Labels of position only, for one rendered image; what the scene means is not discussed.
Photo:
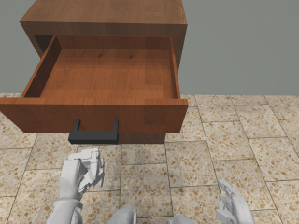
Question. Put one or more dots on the handle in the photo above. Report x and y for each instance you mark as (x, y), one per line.
(77, 137)

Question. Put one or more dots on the drawer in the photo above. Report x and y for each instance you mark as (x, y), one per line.
(100, 78)

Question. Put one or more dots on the right robot hand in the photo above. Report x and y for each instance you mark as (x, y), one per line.
(237, 211)

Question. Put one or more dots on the left robot thigh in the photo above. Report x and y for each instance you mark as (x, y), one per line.
(124, 215)

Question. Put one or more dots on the robot left shin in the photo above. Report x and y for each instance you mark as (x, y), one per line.
(127, 206)

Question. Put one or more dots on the cabinet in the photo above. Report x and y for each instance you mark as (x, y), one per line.
(165, 18)

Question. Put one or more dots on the left robot hand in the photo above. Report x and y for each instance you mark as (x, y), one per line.
(88, 164)

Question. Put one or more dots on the robot left forearm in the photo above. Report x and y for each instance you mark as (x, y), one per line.
(66, 211)

